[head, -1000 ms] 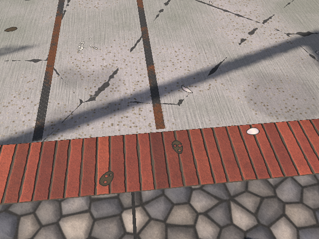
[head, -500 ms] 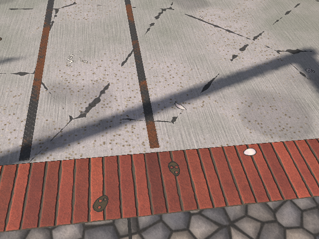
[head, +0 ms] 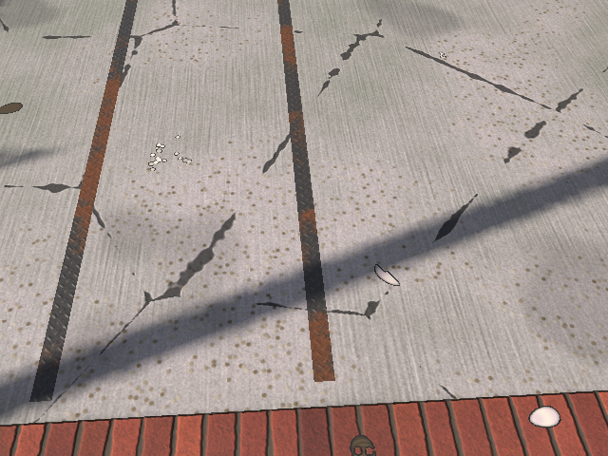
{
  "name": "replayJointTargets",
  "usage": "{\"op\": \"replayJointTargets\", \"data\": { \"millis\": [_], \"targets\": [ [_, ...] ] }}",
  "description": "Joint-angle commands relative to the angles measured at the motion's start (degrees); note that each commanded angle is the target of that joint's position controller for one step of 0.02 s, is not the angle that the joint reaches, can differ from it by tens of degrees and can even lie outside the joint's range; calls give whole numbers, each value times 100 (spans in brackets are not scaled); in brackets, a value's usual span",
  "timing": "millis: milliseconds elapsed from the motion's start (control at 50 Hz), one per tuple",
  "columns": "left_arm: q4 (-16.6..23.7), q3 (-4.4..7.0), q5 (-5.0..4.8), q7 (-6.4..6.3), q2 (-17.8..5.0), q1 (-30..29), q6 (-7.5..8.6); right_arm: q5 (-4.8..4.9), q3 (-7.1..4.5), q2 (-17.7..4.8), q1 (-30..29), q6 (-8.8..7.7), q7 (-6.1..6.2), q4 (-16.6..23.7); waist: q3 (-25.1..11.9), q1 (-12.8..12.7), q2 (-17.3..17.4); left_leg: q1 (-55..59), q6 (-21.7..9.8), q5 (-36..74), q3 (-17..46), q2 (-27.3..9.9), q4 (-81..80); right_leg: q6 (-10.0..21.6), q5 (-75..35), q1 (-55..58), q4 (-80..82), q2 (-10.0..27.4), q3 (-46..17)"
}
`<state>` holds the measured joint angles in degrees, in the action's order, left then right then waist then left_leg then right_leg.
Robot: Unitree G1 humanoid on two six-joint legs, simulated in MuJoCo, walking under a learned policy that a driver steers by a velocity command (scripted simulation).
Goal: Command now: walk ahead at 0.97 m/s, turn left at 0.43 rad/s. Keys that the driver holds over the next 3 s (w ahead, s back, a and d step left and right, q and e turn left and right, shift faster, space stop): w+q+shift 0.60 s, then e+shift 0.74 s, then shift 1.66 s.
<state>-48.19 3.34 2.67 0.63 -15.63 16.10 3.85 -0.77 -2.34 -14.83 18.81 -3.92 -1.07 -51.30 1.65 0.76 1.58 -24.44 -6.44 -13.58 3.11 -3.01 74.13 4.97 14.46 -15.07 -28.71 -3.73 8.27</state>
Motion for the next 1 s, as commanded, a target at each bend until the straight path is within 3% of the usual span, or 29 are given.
{"op": "replayJointTargets", "data": {
  "millis": [20, 160, 220, 260, 280, 300, 320, 340, 360, 380, 420, 440, 500, 520, 540, 560, 640, 700, 720, 740, 780, 800, 820, 840, 860, 900, 920, 960, 1000],
  "targets": [
    [39, 26, -129, -4, -212, 254, 290, -67, 1, -128, 119, 202, -134, 382, 374, 139, -437, -1330, 71, 276, 299, -510, 13, 229, 842, 315, 2283, 1718, -1754],
    [-331, -70, -218, -58, -261, 920, 439, 13, 123, -108, -1698, 213, -299, 1110, 937, -91, -161, -1528, -111, 2109, -975, -122, -2410, -336, -3149, 646, 2584, 1138, 556],
    [-353, -33, -250, -210, -716, 1066, 408, -10, 104, -281, -1862, 154, -422, 1189, 761, 3, -307, -897, -320, 2460, -1507, 382, -3560, -583, -6109, 1591, 2112, 1366, 821],
    [-259, 91, -225, -372, -1136, 924, 251, 16, -10, -584, -848, 205, -369, 827, -3, 522, -793, 562, -343, 1800, -1613, 952, -3541, -621, -7792, 1847, 844, 1428, 830],
    [-188, 144, -141, -428, -1288, 664, 118, 34, -146, -907, 189, 234, -310, 561, -555, 1089, -877, 1620, -474, 1251, -1518, 1132, -3315, -609, -8323, 1721, -557, 1532, 777],
    [15, 191, -43, -456, -1382, -192, 36, 23, -353, -1276, 2039, 285, -204, 38, -1207, 2101, -1007, 3396, -845, 1153, -854, 863, -2773, -614, -8424, 734, -2658, 1743, 532],
    [-3, 203, -86, -314, -1189, -196, -16, 168, -493, -1450, 1919, 328, -43, 28, -937, 1783, -213, 3570, -1096, -216, -142, 605, -3638, -465, -3179, -149, -5022, 792, 506],
    [339, -37, 73, -237, -185, 242, 61, 85, -512, -1721, 1104, 350, -16, 171, -656, 605, 1251, 4112, -1548, 1401, 1480, -208, -3305, -583, 1738, -2148, -6765, 101, -10],
    [888, -96, -164, -211, -312, 71, 191, -9, -567, -1833, 790, 347, -5, 441, -1545, 588, 1010, 4830, -2525, 264, 3826, -999, -4868, -707, 1499, -3376, -7010, 0, -1074],
    [874, -99, -92, -180, -643, -244, 325, 18, -558, -1552, 612, 306, 55, 532, -934, 525, -156, 4021, -2263, -435, 4222, -1108, -5801, -589, 880, -3372, -6043, 376, -1425],
    [748, -63, 22, -169, -750, -314, 270, 0, -464, -1233, 83, 216, 80, 487, 84, -85, -707, 2056, -1848, -189, 3428, -713, -5943, -642, 722, -2508, -4601, 818, -1491],
    [703, -42, 108, -187, -751, -305, 106, 8, -416, -1120, 6, 116, 90, 517, 186, -232, -944, 1428, -1761, 33, 3041, -511, -5856, -772, 902, -2059, -4098, 918, -1515],
    [887, -167, 179, -79, -428, -626, -184, 29, -418, -1270, -44, -9, 74, 533, 267, -261, -512, 255, -1623, 1019, 2178, 52, -5970, -1010, 659, -1189, -2771, 946, -1053],
    [961, -148, 60, -31, -377, -861, -171, -86, -416, -1237, 240, -80, 32, 466, 262, -40, -347, 335, -1489, 1528, 1976, 190, -5909, -900, -897, -1355, -2592, 929, -1010],
    [1122, -55, -39, -4, -559, -1275, -129, -34, -408, -1118, 581, -130, 52, 248, 326, 116, -347, 527, -1273, 1182, 1965, 305, -5671, -835, -1847, -1708, -2004, 992, -1267],
    [1215, -75, 64, 66, -524, -1435, -101, 42, -393, -1057, 650, -119, 88, 197, 203, 178, -142, 629, -1106, 603, 1895, 443, -5452, -747, -2567, -1671, -1539, 965, -1247],
    [1309, -122, 71, 291, -360, -1770, 19, 11, -296, -1000, 983, -30, 180, 173, 64, 537, -8, 767, -797, 498, 1698, 561, -4600, -391, -3734, -1346, -842, 601, -831],
    [1343, -177, 47, 209, -134, -2137, 215, -69, -201, -810, 1272, -94, 315, 18, 441, 846, 237, 1215, -412, 969, 1372, 601, -4063, -362, -4115, -1149, 198, 536, -580],
    [1252, -157, 32, 139, -173, -2013, 260, -101, -199, -822, 1279, -110, 362, -22, 389, 813, 271, 1537, -306, 1007, 1279, 625, -3673, -405, -4194, -971, 529, 535, -600],
    [1394, 54, -324, 143, -511, -2004, 483, 420, -88, -352, 1270, -35, 473, -113, 362, 514, -86, 2303, 15, 1745, 1431, 470, -2971, -463, -4125, -1210, 1087, 497, -927],
    [573, 223, -362, 171, -877, 418, 621, 232, -82, -706, 532, 3, 480, -39, -625, -621, 339, 2567, 274, 2424, 785, 538, -596, -437, -5653, 327, 1695, 781, -836],
    [6, 232, -383, 202, -885, 1841, 584, 68, -63, -721, 24, -40, 373, 19, -1060, -1316, -249, 1524, 577, 661, 131, 975, 1471, -191, -6381, 2044, 1720, 1072, -1087],
    [-376, 111, -186, 304, -982, 2232, 525, -251, 33, -174, 723, -40, 289, 163, -1365, -737, -1869, -1254, 830, -3731, 32, 1251, 3604, -206, -8638, 4443, -517, 1374, -1531],
    [-240, 168, -59, 264, -1184, 1770, 483, 185, 118, -277, 1919, -176, 188, 311, -2189, -117, -2617, -2642, 952, -3143, 845, 998, 3752, 976, -8873, 5772, -999, 2218, -3493],
    [293, 200, 24, 227, -882, 1219, 361, 231, 161, -700, 999, -267, 140, 483, -2294, -633, -1110, -3298, 926, -2605, 710, 547, 2915, 1436, -7572, 5726, -596, 2352, -3655],
    [628, 315, -185, 34, -1307, 213, 240, 187, 66, -934, -70, -312, 228, 850, -2206, -293, 330, -2907, 848, -936, 711, 249, 2058, 1828, -3725, 3580, 713, 2642, -5044],
    [729, 261, -173, -26, -1304, -99, 256, 87, -4, -1100, -402, -199, 318, 957, -1562, -68, 468, -2439, 901, -793, 736, 227, 1754, 1800, -4048, 2192, 997, 2603, -5226],
    [673, 172, -317, -18, -1059, -292, 175, -44, -22, -945, -551, 14, 417, 1091, -611, 308, 326, -1335, 1042, -821, 651, 73, -370, 1325, -4674, -55, 1053, 1583, -3626],
    [639, 183, -342, -126, -1016, -60, 61, -111, 22, -563, -1088, -32, 459, 1349, -705, 134, -207, -261, 1084, 80, 192, 573, -2199, 857, -5193, -869, 1004, 631, -2754]
  ]
}}
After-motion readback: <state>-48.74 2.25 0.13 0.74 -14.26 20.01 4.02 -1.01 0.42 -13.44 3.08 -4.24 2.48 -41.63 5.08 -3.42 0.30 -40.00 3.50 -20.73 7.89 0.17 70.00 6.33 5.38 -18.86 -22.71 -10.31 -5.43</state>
